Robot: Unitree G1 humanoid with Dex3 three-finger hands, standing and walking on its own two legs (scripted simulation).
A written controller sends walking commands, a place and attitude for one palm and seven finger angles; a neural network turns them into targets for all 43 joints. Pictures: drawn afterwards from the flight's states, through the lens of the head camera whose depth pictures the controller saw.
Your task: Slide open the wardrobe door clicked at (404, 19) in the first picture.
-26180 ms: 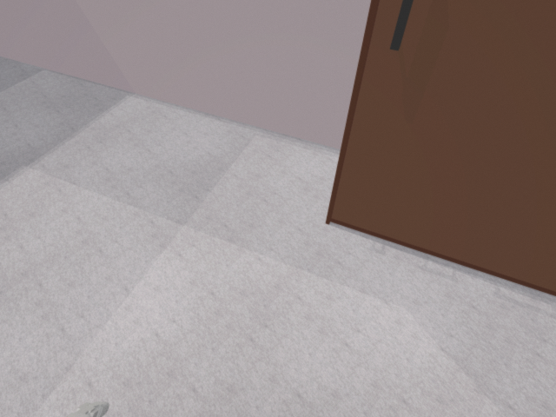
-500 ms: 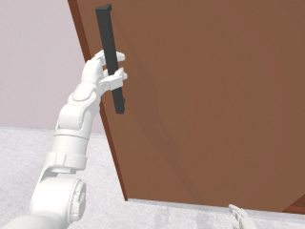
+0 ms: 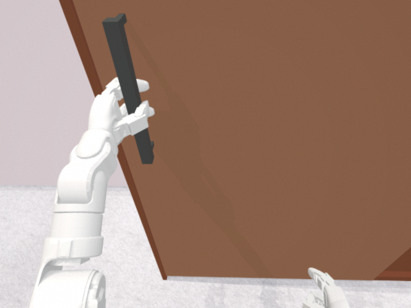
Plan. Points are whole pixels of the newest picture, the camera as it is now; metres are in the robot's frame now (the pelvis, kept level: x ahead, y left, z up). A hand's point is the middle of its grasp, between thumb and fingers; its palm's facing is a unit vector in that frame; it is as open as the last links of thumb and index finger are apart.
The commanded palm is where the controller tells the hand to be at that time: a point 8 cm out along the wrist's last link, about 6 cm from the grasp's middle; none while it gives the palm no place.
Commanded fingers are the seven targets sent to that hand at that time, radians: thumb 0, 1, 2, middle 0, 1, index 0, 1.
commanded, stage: tug the door sideways, standing still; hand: left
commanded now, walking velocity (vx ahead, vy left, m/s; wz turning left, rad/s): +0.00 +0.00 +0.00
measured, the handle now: (136, 99) +0.44 +0.15 +0.23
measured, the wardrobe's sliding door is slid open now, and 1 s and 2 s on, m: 0.00 0.00 0.09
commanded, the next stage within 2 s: step sideways, sliding the door along in 0.84 s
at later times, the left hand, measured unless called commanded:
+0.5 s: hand (144, 117) +0.38 +0.12 +0.23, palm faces +0.08 -1.00 -0.03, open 5.9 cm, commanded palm +0.36 +0.12 +0.23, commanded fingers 0.00 0.90 0.90 -0.45 -1.40 -0.45 -1.40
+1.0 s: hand (144, 118) +0.38 +0.12 +0.22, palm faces +0.07 -1.00 -0.06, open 6.1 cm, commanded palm +0.36 +0.15 +0.23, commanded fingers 0.00 0.90 0.90 -0.45 -1.40 -0.45 -1.40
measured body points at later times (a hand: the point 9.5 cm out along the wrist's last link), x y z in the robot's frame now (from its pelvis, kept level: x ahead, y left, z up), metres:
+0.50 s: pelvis -0.01 +0.00 +0.00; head -0.03 -0.01 +0.45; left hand +0.37 +0.17 +0.23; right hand +0.20 -0.19 -0.09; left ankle -0.06 +0.12 -0.74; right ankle -0.02 -0.10 -0.74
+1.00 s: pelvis -0.03 +0.01 +0.00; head -0.04 +0.00 +0.45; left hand +0.37 +0.17 +0.23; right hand +0.13 -0.20 -0.11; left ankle -0.06 +0.12 -0.75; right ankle -0.02 -0.10 -0.75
